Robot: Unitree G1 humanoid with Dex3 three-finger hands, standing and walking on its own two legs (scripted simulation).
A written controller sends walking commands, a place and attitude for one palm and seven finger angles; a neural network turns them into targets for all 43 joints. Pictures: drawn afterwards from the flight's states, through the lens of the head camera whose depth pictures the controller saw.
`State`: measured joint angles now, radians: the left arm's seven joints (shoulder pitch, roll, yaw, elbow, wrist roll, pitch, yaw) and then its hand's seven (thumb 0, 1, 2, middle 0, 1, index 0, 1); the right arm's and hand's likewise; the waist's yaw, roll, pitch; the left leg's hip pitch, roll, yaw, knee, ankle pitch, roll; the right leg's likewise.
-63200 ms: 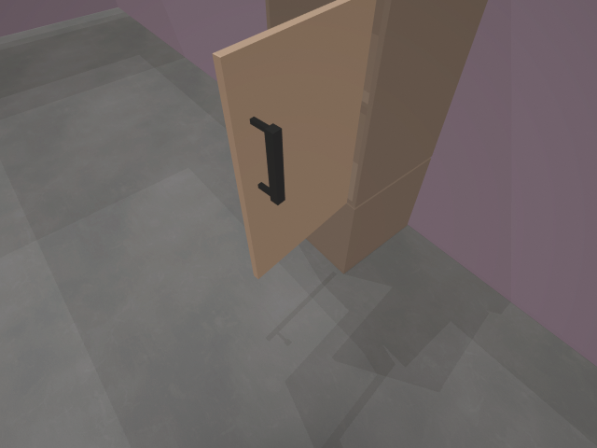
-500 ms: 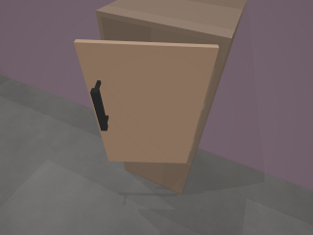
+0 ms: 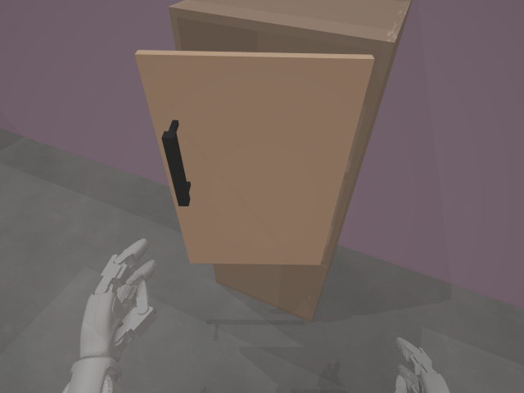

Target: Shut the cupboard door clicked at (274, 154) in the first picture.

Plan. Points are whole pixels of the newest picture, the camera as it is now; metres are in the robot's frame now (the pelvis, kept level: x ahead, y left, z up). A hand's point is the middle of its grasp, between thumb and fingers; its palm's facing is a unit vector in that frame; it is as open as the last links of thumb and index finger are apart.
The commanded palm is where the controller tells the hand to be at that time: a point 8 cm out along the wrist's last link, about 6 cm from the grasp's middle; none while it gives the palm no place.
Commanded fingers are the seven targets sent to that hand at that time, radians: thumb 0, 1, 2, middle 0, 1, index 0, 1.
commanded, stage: raise the hand and make a fist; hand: left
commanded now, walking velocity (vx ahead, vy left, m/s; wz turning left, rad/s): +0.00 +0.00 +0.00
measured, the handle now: (179, 165) +0.51 +0.17 +0.08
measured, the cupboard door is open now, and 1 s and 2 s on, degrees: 23 23 23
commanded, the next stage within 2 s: bring the fist close to the handle in 1.66 s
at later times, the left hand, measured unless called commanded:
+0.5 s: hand (172, 330) +0.22 +0.14 +0.01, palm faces -0.08 -1.00 -0.02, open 4.5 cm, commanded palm +0.18 +0.21 +0.02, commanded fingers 0.00 0.90 0.90 -0.90 -1.06 -0.90 -1.06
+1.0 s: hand (150, 292) +0.25 +0.16 +0.07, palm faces +0.07 -1.00 -0.05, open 3.1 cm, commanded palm +0.22 +0.21 +0.06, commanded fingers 0.00 0.90 0.90 -1.30 -1.50 -1.30 -1.50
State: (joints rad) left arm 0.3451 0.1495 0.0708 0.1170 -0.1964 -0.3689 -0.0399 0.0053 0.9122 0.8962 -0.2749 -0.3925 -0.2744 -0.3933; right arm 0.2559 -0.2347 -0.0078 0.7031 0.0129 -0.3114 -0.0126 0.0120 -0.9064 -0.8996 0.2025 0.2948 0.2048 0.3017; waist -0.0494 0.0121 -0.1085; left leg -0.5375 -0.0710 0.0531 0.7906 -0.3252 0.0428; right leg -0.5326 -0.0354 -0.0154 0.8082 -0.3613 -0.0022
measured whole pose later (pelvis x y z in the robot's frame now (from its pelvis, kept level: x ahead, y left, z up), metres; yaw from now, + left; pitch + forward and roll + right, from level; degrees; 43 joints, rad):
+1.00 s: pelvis +0.05 -0.04 -0.02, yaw +1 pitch +10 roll -2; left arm 0.47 0.25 0.19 -0.18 -0.32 -0.32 -0.22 0.01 0.90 0.90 -1.18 -1.37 -1.17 -1.37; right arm 0.26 -0.23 0.02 0.47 0.04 -0.19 -0.07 0.01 -0.90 -0.90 0.20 0.29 0.20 0.30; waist 0.01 0.04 -0.14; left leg -0.69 -0.01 -0.01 1.00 -0.48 0.03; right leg -0.65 0.03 -0.08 0.95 -0.48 -0.04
